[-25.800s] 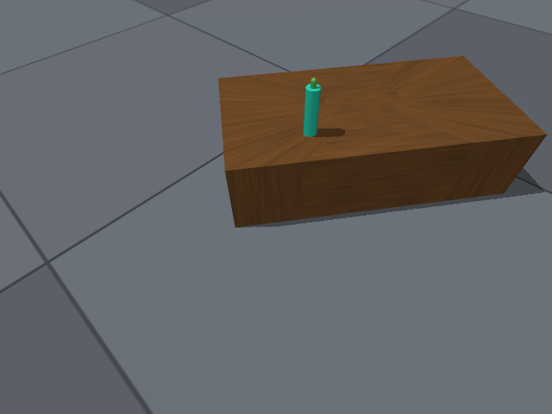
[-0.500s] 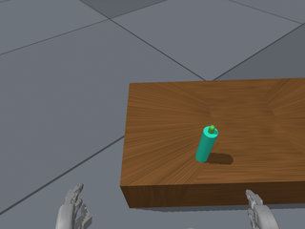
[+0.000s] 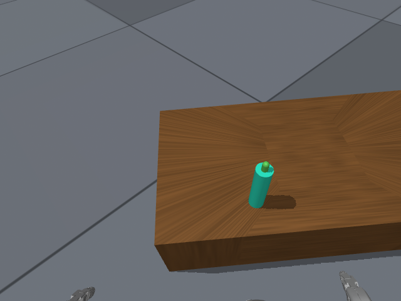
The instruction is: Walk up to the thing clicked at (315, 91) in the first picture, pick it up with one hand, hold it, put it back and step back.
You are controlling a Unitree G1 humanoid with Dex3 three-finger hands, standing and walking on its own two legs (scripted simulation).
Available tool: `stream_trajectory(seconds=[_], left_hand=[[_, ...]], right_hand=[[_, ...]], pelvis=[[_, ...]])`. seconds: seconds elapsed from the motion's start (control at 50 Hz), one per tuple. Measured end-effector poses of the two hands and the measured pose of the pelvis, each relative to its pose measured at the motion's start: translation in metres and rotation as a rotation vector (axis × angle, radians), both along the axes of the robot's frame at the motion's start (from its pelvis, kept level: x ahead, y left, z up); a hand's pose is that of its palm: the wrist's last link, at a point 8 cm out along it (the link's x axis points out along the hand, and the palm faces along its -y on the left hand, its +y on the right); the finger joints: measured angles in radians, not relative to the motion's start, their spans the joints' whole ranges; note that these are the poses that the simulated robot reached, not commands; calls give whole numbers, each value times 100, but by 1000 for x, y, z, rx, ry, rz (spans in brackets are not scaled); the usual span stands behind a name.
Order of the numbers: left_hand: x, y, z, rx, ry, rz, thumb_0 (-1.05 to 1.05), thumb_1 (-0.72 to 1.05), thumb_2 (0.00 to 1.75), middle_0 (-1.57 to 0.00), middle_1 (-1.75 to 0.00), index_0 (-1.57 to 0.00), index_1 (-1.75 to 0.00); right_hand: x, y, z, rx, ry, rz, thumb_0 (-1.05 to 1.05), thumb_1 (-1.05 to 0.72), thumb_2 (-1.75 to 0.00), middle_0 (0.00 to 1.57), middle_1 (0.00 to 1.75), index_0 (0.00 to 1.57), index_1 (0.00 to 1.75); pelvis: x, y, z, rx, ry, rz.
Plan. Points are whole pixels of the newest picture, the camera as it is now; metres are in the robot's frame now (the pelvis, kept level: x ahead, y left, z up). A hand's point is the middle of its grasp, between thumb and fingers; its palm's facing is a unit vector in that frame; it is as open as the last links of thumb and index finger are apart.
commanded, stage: home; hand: right
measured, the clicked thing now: (260, 184) +0.51 -0.19 -0.26
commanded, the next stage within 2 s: stand in 0.28 s
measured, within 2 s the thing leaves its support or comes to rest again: neither
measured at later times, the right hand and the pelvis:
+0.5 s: hand out of the picture +0.04 -0.24 -0.13, palm faces -0.01 +0.94 -0.35, open 16.9 cm; pelvis +0.00 +0.00 +0.03, yaw +0 degrees
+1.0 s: hand out of the picture +0.05 -0.23 -0.13, palm faces -0.02 +0.94 -0.34, open 7.7 cm; pelvis +0.00 +0.01 +0.04, yaw +0 degrees
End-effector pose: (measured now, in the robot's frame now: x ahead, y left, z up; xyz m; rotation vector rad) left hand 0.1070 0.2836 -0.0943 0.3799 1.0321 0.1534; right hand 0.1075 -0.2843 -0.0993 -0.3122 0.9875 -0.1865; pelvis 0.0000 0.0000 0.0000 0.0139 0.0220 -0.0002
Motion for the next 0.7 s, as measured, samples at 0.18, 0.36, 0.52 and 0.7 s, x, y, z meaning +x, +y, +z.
stream_trajectory(seconds=[0.18,0.36,0.52,0.7], left_hand=[[-27,2,1,-31,109,74,1,90,90,-21,-30,-20,-30],[-42,-5,-2,-73,167,98,1,90,90,-21,-30,-20,-30],[-56,-1,-2,-79,201,116,1,90,90,-21,-30,-20,-30],[-66,9,1,-63,229,130,1,90,90,-21,-30,-20,-30]], right_hand=[[-49,-3,1,-5,171,-47,-1,54,-4,6,5,6,5],[-69,0,6,-3,235,-74,-1,54,-4,6,5,6,5],[-73,-2,10,-15,257,-73,-1,43,-15,12,14,12,14],[-71,0,11,-14,263,-67,0,-11,-63,19,26,19,27]], pelvis=[[3,-1,19,-9,-43,-1],[0,1,29,-14,-77,2],[-5,3,33,-15,-85,4],[-8,7,35,-14,-89,4]])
